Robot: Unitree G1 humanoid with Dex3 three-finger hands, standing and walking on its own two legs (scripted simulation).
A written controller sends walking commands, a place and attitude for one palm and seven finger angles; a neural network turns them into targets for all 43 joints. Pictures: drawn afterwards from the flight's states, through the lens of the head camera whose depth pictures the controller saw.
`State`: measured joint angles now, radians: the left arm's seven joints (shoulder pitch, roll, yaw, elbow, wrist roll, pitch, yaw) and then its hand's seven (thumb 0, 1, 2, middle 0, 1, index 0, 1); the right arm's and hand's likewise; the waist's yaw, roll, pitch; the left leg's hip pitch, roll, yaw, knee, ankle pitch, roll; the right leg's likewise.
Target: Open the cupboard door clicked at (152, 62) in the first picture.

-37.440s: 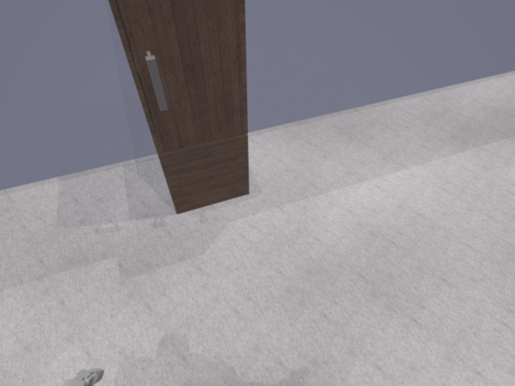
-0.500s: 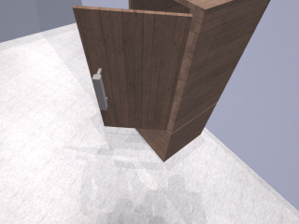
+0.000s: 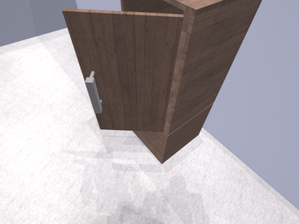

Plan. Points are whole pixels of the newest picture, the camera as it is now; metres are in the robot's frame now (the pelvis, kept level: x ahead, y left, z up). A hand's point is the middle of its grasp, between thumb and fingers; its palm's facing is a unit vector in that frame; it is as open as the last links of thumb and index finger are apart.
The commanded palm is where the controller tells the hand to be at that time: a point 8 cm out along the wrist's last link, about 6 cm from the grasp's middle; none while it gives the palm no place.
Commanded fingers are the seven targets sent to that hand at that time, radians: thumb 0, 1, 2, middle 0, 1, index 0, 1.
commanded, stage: come to a stop and stand still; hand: left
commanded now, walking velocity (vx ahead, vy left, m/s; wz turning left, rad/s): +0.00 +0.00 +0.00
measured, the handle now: (95, 92) +0.56 +0.25 -0.04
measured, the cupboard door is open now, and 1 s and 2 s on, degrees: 49 49 49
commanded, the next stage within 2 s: look again from close up in 0.32 s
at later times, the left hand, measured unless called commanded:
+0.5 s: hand out of the picture -0.02 +0.19 -0.16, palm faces +0.00 -0.98 -0.22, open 7.4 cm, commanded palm none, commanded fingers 0.00 0.90 0.90 -0.20 -0.30 -0.20 -0.30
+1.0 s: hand out of the picture -0.01 +0.15 -0.17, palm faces +0.02 -0.98 -0.19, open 7.3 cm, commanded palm +0.08 +0.20 -0.07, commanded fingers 0.00 0.88 0.89 -0.20 -0.31 -0.20 -0.31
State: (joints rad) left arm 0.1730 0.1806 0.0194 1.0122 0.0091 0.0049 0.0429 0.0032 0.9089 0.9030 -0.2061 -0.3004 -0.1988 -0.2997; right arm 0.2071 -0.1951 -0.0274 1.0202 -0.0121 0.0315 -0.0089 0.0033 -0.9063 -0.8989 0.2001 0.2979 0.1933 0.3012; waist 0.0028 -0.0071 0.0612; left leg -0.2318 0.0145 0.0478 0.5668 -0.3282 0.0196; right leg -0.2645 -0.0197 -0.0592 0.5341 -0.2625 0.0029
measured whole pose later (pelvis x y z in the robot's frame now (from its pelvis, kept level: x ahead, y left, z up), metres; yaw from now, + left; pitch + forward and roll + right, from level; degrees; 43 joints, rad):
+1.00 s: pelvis -0.01 -0.01 +0.01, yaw -1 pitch -2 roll +1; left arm 0.29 0.13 0.00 1.12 0.01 -0.01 0.03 0.01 0.92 0.90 -0.20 -0.30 -0.20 -0.30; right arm 0.30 -0.13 0.01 1.14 -0.01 -0.02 -0.02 0.00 -0.91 -0.90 0.20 0.30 0.19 0.30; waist 0.00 0.00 0.02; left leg -0.16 0.01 0.06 0.44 -0.25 0.01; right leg -0.23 -0.02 -0.04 0.46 -0.21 -0.01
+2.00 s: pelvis -0.03 +0.00 -0.09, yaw +1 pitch +17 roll -2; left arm 0.30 0.28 0.29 0.10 -0.33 -0.41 -0.36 0.00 -0.06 0.49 -0.27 -0.92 -0.27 -0.92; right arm 0.27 -0.27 -0.02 0.56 0.03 -0.21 -0.05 0.01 -0.90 -0.90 0.20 0.30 0.20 0.30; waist -0.01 0.02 -0.13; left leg -0.93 0.02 -0.01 1.19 -0.56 0.02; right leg -0.94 -0.03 -0.09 1.13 -0.49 -0.01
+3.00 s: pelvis -0.02 +0.00 -0.07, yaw +0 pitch +16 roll -2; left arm 0.00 0.39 0.45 0.41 -0.37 -0.36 -0.51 -0.01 -0.50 0.30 -0.30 -1.20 -0.30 -1.20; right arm 0.28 -0.28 0.02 0.53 0.03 -0.17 -0.05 0.01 -0.90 -0.90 0.20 0.30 0.20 0.30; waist -0.02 0.01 -0.12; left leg -0.86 0.03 0.00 1.11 -0.53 0.02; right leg -0.87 -0.02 -0.08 1.04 -0.45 -0.01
